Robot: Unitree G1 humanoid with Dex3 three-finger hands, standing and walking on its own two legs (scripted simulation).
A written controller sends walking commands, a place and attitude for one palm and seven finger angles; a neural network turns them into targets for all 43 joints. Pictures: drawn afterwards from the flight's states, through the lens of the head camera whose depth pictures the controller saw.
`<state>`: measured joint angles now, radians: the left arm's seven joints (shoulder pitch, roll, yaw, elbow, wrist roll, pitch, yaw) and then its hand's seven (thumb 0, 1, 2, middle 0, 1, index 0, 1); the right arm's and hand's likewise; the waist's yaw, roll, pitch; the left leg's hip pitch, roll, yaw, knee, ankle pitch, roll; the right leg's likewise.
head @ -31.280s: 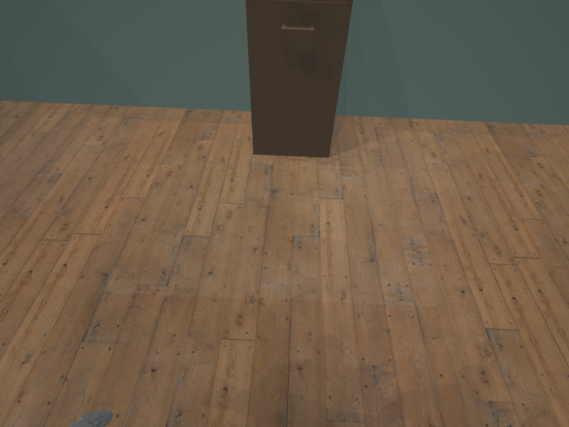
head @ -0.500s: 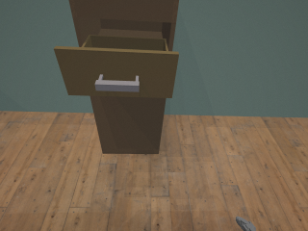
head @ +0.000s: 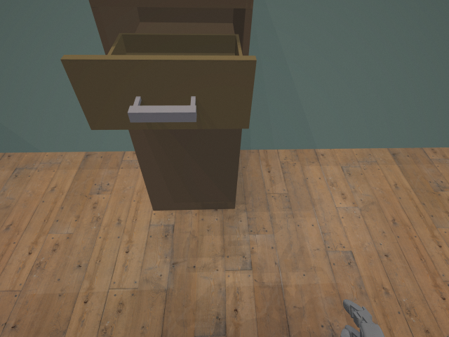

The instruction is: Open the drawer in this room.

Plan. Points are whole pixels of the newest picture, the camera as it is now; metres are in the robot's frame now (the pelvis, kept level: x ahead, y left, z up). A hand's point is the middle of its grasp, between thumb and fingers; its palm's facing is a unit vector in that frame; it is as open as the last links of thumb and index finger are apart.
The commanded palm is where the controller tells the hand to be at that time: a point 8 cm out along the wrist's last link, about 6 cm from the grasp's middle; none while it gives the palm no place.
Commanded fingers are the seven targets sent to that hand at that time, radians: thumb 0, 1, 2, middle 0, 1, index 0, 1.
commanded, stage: stop stepping back and stand still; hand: left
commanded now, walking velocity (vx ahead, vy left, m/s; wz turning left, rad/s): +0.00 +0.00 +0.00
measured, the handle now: (164, 107) +0.54 +0.16 +0.13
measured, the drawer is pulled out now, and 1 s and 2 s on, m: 0.30 0.30 0.30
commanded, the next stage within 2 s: let the arm hang, fingers relaxed in 0.24 s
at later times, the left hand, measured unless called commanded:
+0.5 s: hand (81, 251) +0.25 +0.26 +0.04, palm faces +0.19 -0.84 -0.51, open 7.4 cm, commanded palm none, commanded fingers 0.00 0.90 0.90 -0.20 -0.30 -0.20 -0.30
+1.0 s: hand out of the picture -0.12 +0.17 -0.15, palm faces +0.11 -0.96 -0.25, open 7.3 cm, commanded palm none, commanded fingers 0.00 0.90 0.90 -0.20 -0.30 -0.20 -0.30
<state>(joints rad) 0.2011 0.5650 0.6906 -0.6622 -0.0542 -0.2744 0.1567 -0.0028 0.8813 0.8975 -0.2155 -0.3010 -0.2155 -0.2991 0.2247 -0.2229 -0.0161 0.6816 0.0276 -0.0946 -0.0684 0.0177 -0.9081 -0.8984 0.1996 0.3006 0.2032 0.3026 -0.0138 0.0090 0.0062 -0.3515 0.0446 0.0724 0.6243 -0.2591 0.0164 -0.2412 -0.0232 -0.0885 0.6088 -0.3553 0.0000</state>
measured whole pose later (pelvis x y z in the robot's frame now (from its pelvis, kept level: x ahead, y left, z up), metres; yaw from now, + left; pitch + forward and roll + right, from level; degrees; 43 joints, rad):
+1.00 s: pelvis -0.02 -0.01 +0.01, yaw +4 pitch -1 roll +0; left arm 0.39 0.17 0.02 1.18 0.01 0.03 0.03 0.00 0.92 0.90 -0.20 -0.30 -0.20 -0.30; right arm 0.29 -0.14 -0.02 1.11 -0.01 0.03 -0.03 0.01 -0.91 -0.90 0.20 0.30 0.20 0.30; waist 0.00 0.04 0.08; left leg -0.26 0.00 0.00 0.43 -0.15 0.00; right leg -0.20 0.01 -0.02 0.45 -0.23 -0.01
